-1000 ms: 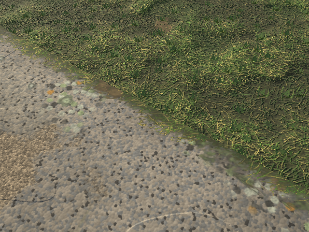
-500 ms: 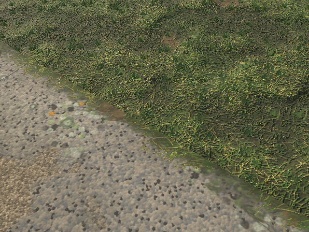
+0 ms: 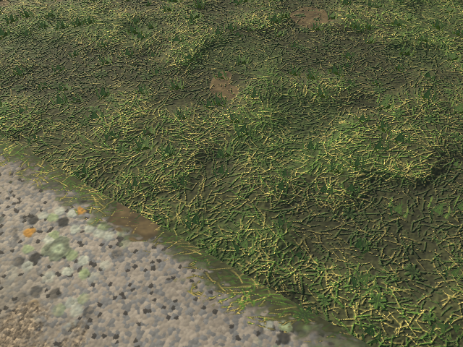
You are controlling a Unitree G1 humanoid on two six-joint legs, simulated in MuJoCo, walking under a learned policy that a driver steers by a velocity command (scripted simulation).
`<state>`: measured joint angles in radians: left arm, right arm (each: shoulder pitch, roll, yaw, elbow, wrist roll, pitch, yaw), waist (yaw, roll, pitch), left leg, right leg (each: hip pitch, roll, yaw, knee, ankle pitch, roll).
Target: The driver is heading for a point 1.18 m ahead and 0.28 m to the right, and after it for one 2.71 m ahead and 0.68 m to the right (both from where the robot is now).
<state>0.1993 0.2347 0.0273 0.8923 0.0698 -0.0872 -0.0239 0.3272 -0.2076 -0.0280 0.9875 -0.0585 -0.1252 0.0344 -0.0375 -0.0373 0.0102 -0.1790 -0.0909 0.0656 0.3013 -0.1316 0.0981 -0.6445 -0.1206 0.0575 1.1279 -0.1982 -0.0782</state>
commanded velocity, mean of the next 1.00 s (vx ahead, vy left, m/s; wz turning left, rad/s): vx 0.50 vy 0.00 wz -0.01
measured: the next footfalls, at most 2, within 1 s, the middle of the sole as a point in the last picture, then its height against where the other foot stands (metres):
right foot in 0.28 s outside the picture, level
left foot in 0.82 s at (213, 319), level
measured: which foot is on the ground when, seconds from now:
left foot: down 0.00-0.30, up 0.32-0.80, down 0.82-1.00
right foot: up 0.00-0.26, down 0.28-0.84, up 0.86-1.00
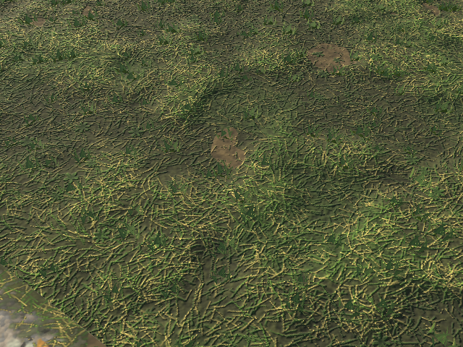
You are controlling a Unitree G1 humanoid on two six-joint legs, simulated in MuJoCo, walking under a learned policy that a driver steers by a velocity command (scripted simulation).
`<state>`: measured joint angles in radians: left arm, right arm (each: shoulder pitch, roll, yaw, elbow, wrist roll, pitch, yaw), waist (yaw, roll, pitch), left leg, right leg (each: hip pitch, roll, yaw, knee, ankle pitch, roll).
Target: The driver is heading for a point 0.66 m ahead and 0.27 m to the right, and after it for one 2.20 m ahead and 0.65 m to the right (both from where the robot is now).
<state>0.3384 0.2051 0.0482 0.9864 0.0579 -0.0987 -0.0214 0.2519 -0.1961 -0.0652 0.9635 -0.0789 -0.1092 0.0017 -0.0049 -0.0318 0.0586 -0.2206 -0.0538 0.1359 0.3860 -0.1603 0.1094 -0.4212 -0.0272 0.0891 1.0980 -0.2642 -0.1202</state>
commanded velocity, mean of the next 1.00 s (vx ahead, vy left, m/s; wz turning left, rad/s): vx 0.50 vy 0.00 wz -0.51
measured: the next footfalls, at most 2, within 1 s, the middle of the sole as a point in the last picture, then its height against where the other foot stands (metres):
right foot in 0.58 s outside the picture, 0.12 m lower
left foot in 0.94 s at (256, 270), level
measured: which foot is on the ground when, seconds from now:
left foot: down 0.00-0.58, up 0.60-0.92, down 0.94-1.00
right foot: up 0.00-0.56, down 0.58-0.94, up 0.96-1.00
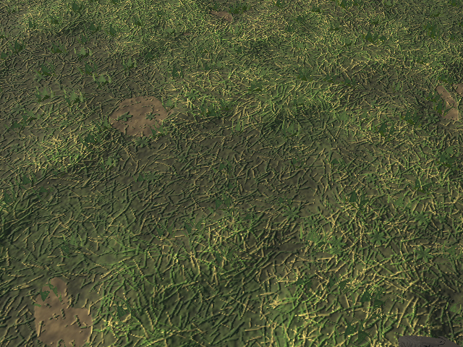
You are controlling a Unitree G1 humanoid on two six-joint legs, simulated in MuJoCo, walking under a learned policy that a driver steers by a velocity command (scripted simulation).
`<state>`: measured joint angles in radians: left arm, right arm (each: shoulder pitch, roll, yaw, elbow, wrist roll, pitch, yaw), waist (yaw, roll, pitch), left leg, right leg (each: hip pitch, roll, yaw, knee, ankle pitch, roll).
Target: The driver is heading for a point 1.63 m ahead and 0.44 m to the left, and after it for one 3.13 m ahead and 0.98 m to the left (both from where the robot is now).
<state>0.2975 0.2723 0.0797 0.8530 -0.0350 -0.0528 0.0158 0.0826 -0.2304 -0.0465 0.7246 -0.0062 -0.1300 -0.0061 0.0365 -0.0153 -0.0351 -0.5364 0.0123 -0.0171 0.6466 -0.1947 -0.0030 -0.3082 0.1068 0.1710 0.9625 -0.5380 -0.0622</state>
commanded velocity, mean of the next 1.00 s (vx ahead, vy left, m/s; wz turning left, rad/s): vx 0.50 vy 0.00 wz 0.11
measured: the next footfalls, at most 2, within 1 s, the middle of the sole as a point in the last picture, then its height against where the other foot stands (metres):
right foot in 0.42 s outside the picture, level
left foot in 0.94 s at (217, 301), level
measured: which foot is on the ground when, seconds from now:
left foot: down 0.00-0.44, up 0.46-0.92, down 0.94-1.00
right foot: up 0.00-0.40, down 0.42-0.96, up 0.98-1.00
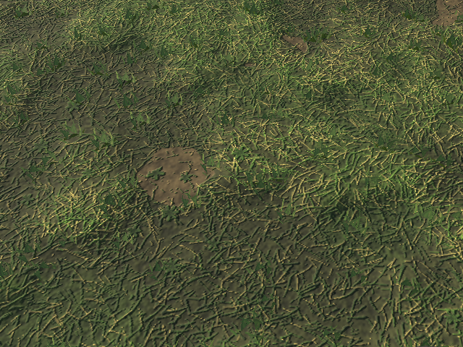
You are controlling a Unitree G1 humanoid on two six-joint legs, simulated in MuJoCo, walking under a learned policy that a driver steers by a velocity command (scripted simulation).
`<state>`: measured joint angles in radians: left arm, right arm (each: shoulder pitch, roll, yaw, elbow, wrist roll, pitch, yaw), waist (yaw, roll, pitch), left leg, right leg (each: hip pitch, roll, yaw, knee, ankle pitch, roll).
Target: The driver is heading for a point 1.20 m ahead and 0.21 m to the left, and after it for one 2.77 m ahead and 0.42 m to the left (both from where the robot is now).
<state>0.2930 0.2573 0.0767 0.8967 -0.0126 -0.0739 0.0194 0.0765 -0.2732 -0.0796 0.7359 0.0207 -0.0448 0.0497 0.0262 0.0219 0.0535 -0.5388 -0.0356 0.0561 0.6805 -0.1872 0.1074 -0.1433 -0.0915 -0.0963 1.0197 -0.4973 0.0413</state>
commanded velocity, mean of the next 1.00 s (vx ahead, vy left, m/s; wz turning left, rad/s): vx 0.35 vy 0.00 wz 0.38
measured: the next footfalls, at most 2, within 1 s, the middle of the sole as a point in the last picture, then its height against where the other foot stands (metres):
right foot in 0.44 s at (284, 340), level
left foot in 0.86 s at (187, 334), level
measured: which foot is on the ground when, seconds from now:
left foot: down 0.00-0.44, up 0.46-0.84, down 0.86-1.00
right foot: up 0.00-0.42, down 0.44-1.00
